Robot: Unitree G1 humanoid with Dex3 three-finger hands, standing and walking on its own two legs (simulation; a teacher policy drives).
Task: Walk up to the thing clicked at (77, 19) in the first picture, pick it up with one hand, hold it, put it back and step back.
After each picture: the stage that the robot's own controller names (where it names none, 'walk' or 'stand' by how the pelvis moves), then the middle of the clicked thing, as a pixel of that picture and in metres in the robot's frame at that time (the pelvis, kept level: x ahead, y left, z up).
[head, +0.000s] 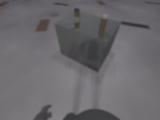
stand; (76, 18) +1.24 +0.28 +0.05
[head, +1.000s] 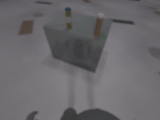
walk; (68, 19) +1.12 +0.32 +0.07
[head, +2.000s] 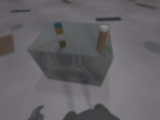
walk; (60, 36) +0.74 +0.30 +0.06
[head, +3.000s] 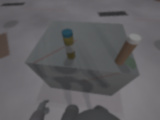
stand; (69, 46) +0.51 +0.19 +0.08
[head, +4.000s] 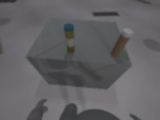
stand; (70, 40) +0.58 +0.21 +0.07
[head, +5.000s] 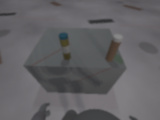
stand; (65, 47) +0.55 +0.25 +0.06
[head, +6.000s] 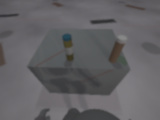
stand; (68, 48) +0.55 +0.23 +0.06
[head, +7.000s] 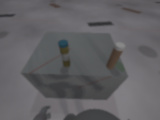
stand; (65, 54) +0.49 +0.24 +0.04
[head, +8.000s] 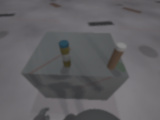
stand; (65, 55) +0.48 +0.23 +0.04
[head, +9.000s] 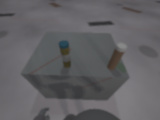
stand; (65, 55) +0.48 +0.23 +0.04
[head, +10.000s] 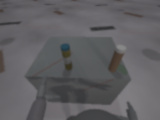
rise first; (67, 58) +0.47 +0.24 +0.05
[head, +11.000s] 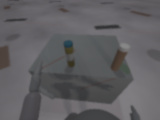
go down; (69, 55) +0.50 +0.23 +0.05
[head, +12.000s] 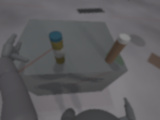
go down; (58, 50) +0.46 +0.22 +0.08
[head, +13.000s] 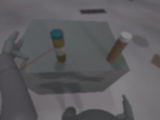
approach; (59, 48) +0.47 +0.22 +0.09
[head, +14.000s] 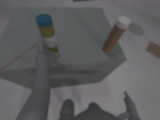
close; (49, 38) +0.50 +0.24 +0.12
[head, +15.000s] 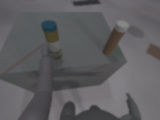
lift; (53, 43) +0.48 +0.22 +0.12
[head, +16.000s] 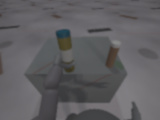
lift; (66, 53) +0.35 +0.16 +0.23
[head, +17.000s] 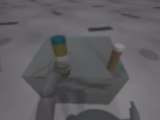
hold; (62, 58) +0.32 +0.19 +0.20
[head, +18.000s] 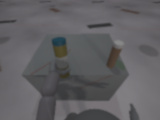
hold; (62, 59) +0.33 +0.19 +0.17
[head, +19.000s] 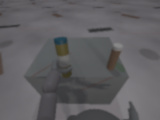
crouch; (64, 58) +0.34 +0.19 +0.19
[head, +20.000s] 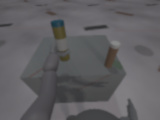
crouch; (61, 42) +0.43 +0.20 +0.24
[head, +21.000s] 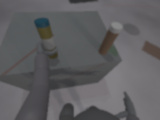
lower; (48, 41) +0.50 +0.24 +0.10
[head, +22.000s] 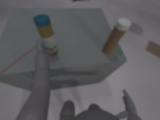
lower; (48, 39) +0.49 +0.24 +0.12
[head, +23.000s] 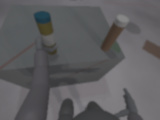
lower; (48, 37) +0.51 +0.24 +0.12
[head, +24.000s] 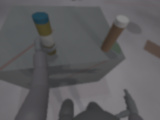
lower; (47, 37) +0.50 +0.24 +0.12
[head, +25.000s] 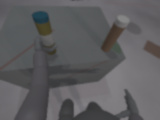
loosen; (47, 37) +0.51 +0.24 +0.13
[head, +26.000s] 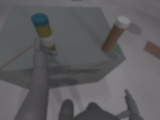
withdraw; (46, 38) +0.50 +0.25 +0.12
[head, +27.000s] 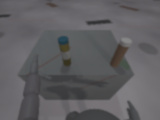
sink last; (65, 52) +0.48 +0.23 +0.09
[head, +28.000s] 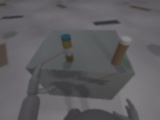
stand; (68, 49) +0.51 +0.25 +0.08
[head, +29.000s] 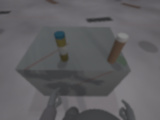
stand; (62, 48) +0.50 +0.24 +0.10
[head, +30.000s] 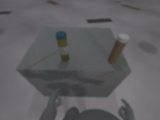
stand; (63, 48) +0.50 +0.24 +0.10
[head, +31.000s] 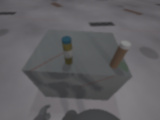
stand; (67, 52) +0.50 +0.22 +0.07
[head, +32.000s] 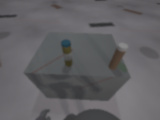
stand; (67, 54) +0.50 +0.22 +0.04
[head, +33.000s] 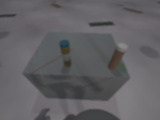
stand; (66, 55) +0.49 +0.23 +0.04
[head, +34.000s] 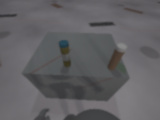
stand; (65, 55) +0.49 +0.24 +0.04
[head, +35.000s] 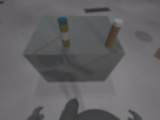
walk; (64, 34) +0.64 +0.28 +0.08
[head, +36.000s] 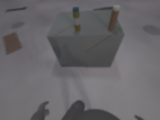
walk; (76, 20) +0.98 +0.26 +0.06
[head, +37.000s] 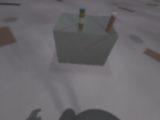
walk; (81, 19) +1.16 +0.19 +0.06
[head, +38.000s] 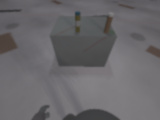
stand; (77, 22) +1.11 +0.24 +0.04
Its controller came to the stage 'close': yes
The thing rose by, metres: 0.23
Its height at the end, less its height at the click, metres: +0.00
